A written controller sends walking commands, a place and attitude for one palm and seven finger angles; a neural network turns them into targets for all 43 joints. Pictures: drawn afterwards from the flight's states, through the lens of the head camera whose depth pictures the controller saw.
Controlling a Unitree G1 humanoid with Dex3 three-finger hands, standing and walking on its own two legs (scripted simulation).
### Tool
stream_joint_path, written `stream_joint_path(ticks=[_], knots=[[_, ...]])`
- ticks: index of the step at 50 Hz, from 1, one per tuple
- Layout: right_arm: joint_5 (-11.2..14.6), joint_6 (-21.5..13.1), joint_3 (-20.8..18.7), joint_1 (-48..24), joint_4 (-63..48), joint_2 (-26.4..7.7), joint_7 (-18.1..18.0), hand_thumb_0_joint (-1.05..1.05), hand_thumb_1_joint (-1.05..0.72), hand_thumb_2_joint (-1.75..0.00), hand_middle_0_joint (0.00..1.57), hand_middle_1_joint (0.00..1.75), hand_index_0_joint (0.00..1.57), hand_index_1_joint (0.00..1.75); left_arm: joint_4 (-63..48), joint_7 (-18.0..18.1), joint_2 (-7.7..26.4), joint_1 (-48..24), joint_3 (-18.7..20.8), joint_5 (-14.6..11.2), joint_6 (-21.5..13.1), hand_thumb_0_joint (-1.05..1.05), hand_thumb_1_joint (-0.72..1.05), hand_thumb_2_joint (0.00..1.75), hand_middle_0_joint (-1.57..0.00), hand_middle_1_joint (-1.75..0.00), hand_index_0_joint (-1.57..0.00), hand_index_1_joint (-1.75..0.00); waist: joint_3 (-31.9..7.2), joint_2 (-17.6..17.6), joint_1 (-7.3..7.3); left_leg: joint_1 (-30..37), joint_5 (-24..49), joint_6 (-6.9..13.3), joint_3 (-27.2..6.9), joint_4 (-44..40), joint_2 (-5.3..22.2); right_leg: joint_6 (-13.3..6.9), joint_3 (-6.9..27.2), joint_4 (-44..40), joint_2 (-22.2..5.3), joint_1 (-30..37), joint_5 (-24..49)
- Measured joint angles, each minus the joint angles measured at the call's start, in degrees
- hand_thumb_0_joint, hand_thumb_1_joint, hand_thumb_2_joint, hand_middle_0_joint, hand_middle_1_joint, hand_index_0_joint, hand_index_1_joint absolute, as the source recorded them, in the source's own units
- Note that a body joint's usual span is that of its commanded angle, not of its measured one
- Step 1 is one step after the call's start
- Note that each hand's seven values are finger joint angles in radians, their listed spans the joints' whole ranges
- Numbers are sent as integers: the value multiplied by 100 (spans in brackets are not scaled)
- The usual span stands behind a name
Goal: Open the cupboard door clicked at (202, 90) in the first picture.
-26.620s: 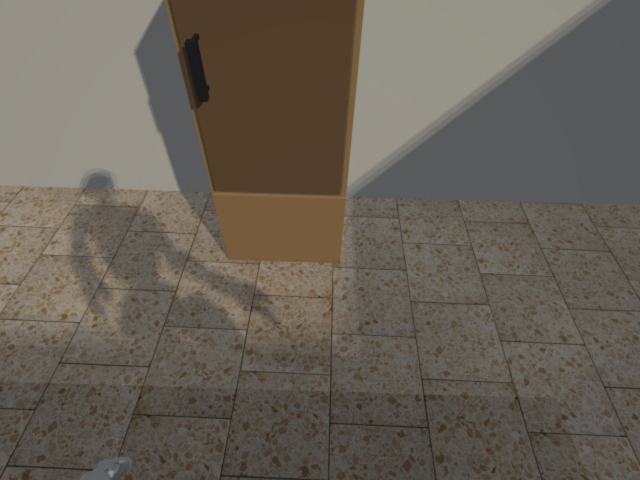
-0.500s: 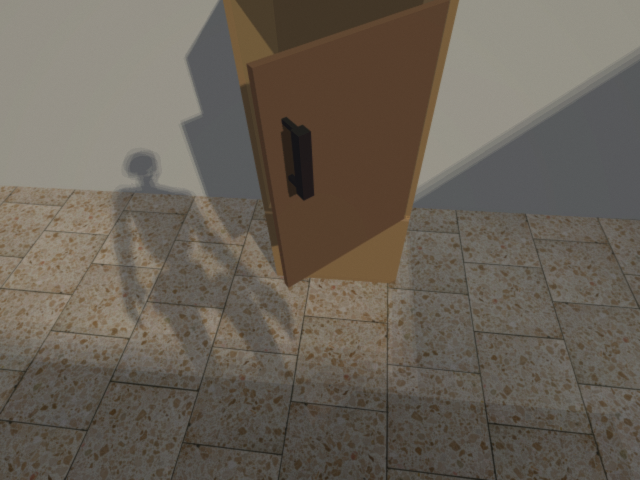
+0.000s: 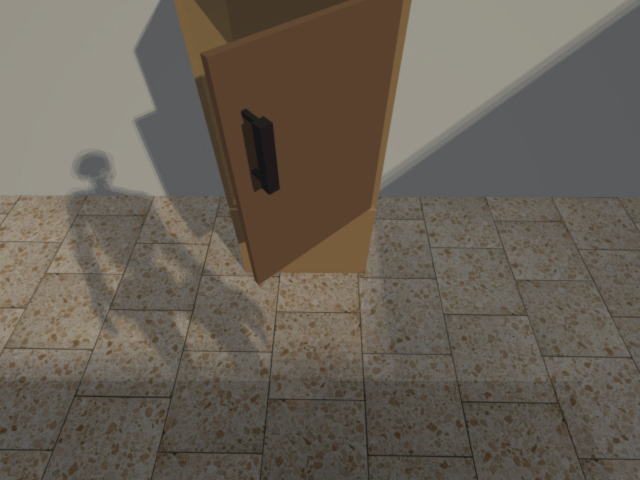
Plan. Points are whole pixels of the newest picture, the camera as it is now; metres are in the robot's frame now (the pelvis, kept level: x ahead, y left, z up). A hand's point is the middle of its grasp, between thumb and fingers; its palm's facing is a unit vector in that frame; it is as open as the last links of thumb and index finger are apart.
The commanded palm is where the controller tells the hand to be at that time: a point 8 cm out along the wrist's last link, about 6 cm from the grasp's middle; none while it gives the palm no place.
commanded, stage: walk to a spot facing it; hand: left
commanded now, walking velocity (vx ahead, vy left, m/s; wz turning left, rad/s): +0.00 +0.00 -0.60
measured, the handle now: (259, 152) +0.61 +0.14 +0.04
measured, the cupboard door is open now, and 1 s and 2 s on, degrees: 41 41 41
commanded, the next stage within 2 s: none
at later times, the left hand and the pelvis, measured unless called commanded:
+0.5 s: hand out of the picture +0.09 +0.15 -0.17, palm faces -0.23 -0.94 -0.27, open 7.4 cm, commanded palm none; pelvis -0.02 -0.04 +0.00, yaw -16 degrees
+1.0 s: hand (269, 448) +0.19 +0.09 -0.17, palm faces -0.52 -0.80 -0.29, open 7.4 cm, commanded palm none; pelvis -0.02 -0.05 -0.02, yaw -34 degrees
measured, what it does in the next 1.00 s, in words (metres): steps on the spot, turning right: right foot, then left foot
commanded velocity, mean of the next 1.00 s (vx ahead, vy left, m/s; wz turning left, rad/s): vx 0.00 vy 0.00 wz -0.60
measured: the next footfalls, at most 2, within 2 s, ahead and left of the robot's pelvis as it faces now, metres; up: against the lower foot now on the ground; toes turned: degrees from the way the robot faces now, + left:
right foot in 0.28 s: +0.03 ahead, -0.15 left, +0.00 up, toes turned -9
left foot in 0.64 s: +0.07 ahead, +0.10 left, +0.00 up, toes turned -21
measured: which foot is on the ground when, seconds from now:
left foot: down 0.00-0.28, up 0.30-0.62, down 0.64-0.96, up 0.98-1.00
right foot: down 0.00-0.04, up 0.06-0.26, down 0.28-0.64, up 0.66-0.94, down 0.96-1.00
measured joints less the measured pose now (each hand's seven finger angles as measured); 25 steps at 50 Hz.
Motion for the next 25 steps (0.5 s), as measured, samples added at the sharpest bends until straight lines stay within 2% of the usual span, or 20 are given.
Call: stream_joint_path(ticks=[3, 7, 9, 12, 14, 15, 17, 19, 21, 25], knots=[[-35, -7, -23, 141, -106, 90, -18, 1, -91, -90, 20, 30, 20, 30, -131, -56, -13, 42, 42, 3, 94, 1, 90, 90, -20, -30, -20, -30, 41, -145, -5, -59, -49, 38, 213, 81, -34, 72, 162, 488, -26, -308, -136], [-95, -54, -43, 351, -168, 123, -70, 1, -91, -90, 20, 30, 20, 30, -338, -134, -49, -25, 135, 16, 218, 1, 91, 90, -20, -30, -20, -30, 188, -146, 11, -10, -54, 67, 425, 90, 3, 326, 90, 2509, -190, -966, -1334], [-123, -49, -57, 427, -167, 113, -69, 1, -91, -90, 20, 30, 20, 30, -454, -166, -71, -72, 164, 13, 225, 1, 91, 90, -20, -30, -20, -30, 253, -64, 27, 13, -58, 15, 473, 100, 90, 391, 2, 2735, -341, -1020, -1508], [-142, -19, -81, 451, -181, 66, -34, 1, -91, -90, 20, 30, 20, 30, -614, -209, -88, -91, 173, 5, 175, 1, 91, 90, -20, -30, -20, -30, 318, 92, 50, -21, -173, -113, 572, 295, 305, 414, -166, 2160, -537, -783, -1428], [-108, 9, -108, 467, -235, 40, 3, 1, -91, -90, 20, 30, 20, 30, -722, -231, -37, -25, 176, 12, 94, 1, 91, 90, -20, -30, -20, -30, 279, 124, 64, -184, -397, -218, 645, 717, 462, 353, -186, 1281, -618, -444, -651], [-71, 48, -129, 421, -268, 33, 27, 1, -91, -90, 20, 30, 20, 30, -753, -205, 2, 9, 191, 31, 20, 1, 91, 90, -20, -30, -20, -30, 255, 92, 85, -408, -697, -247, 573, 1228, 480, 389, -126, 1151, -597, -444, -588], [-9, 152, -173, 180, -328, -38, 50, 1, -91, -90, 20, 30, 20, 30, -742, -122, -10, -4, 189, 18, -37, 1, 91, 90, -20, -30, -20, -30, 370, 148, 67, -909, -1261, -240, 102, 2496, 381, 290, -68, 1295, -440, -530, -728], [15, 182, -202, -51, -435, -72, 71, 1, -91, -90, 20, 30, 20, 30, -753, -64, -14, 28, 188, 36, -7, 1, 91, 90, -20, -30, -20, -30, 418, 94, 60, -1320, -1271, -236, -131, 3288, 236, 206, 48, 1129, -352, -522, -668], [25, 146, -207, -260, -576, -72, 80, 1, -91, -90, 20, 30, 20, 30, -750, -16, -2, 74, 191, 52, 11, 1, 91, 90, -20, -30, -20, -30, 420, -33, 80, -1555, -1153, -265, -205, 3465, 134, 191, 226, 857, -302, -498, -460], [54, 65, -203, -585, -848, -56, 72, 1, -91, -90, 20, 30, 20, 30, -765, -4, 8, 170, 165, 66, 2, 1, 90, 90, -20, -30, -20, -30, 344, -217, 142, -1609, -953, -313, -308, 2829, -7, 188, 574, 448, -219, -468, -150]])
